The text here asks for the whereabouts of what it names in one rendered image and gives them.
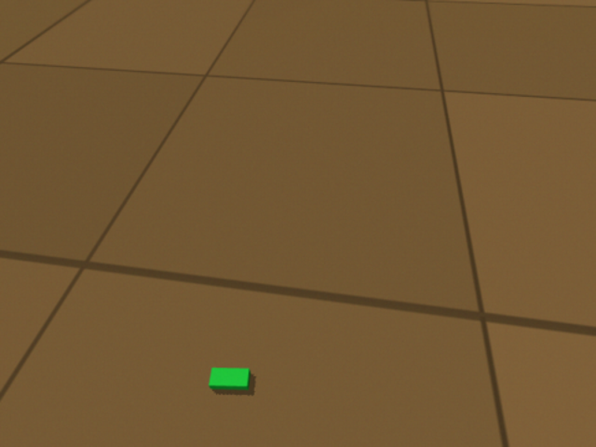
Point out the small box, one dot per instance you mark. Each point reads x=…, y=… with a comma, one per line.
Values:
x=230, y=378

